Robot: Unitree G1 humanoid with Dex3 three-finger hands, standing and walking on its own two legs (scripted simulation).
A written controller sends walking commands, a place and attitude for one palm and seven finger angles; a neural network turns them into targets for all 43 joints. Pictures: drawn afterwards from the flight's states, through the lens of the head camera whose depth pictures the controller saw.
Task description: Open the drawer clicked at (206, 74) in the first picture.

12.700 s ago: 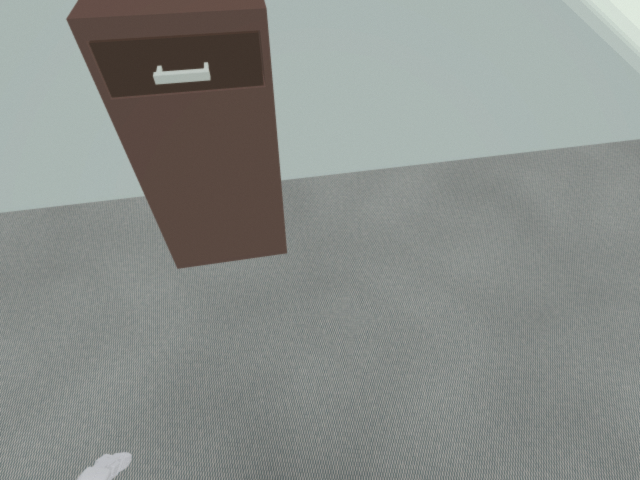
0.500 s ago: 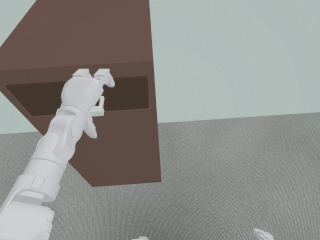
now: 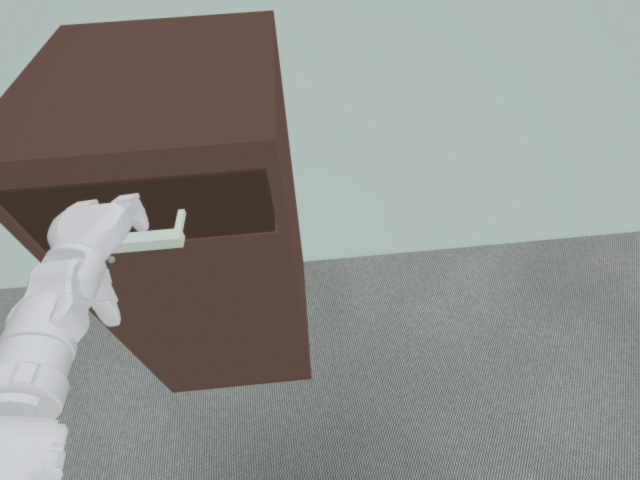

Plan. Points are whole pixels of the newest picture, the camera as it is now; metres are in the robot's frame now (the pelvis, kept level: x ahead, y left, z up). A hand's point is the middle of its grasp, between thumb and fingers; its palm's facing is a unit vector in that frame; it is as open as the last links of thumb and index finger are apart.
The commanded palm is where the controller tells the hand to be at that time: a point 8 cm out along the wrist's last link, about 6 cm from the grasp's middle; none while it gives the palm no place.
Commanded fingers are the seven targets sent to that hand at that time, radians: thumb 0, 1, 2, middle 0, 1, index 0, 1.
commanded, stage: move the hooked fingers above the handle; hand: left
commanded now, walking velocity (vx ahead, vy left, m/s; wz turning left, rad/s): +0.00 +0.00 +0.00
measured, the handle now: (141, 230) +0.46 +0.29 +0.04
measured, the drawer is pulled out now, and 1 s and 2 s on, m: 0.00 0.00 0.00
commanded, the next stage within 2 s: none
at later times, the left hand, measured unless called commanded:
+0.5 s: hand (123, 231) +0.41 +0.28 +0.09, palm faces -0.06 -0.04 -1.00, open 13.6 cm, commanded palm +0.38 +0.29 +0.14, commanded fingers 0.00 -0.50 0.30 -0.30 -1.20 -0.30 -1.20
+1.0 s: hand (121, 224) +0.41 +0.28 +0.10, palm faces +0.02 -0.04 -1.00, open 13.6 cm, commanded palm +0.38 +0.29 +0.15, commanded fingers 0.00 -0.50 0.30 -0.30 -1.20 -0.30 -1.20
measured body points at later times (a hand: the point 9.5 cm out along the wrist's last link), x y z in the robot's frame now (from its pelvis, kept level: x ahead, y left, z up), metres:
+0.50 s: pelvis +0.01 +0.01 +0.00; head +0.03 -0.01 +0.45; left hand +0.41 +0.28 +0.14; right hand +0.13 -0.22 -0.13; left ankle +0.04 +0.11 -0.72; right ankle -0.06 -0.08 -0.72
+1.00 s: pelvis +0.00 +0.02 +0.00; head +0.02 +0.00 +0.45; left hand +0.41 +0.28 +0.15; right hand +0.10 -0.23 -0.14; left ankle +0.04 +0.11 -0.72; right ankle -0.06 -0.08 -0.72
